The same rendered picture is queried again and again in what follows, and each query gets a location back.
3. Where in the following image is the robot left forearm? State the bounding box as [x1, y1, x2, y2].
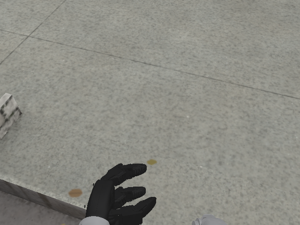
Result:
[79, 216, 110, 225]

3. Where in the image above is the robot right shin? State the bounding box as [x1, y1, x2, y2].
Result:
[201, 214, 215, 219]

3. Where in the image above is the left robot hand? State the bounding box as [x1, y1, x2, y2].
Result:
[84, 163, 157, 225]

